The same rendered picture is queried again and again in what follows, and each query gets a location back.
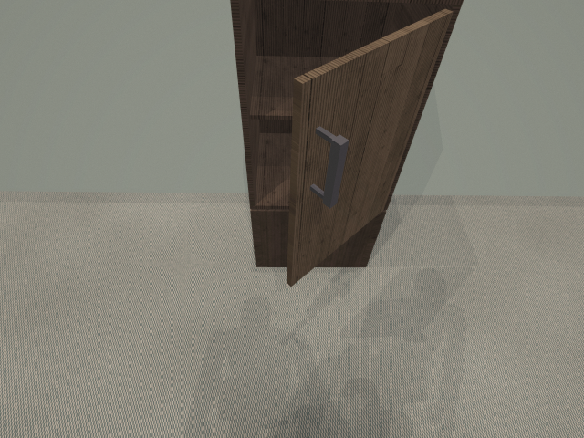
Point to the cupboard door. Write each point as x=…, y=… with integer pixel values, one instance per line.
x=371, y=97

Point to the handle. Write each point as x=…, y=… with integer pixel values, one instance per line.
x=336, y=161

